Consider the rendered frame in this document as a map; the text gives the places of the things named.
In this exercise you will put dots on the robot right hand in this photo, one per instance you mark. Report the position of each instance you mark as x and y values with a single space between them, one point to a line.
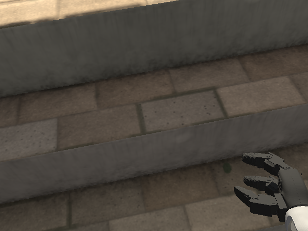
282 194

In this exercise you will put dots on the right robot forearm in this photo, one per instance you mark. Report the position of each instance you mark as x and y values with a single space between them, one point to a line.
296 219

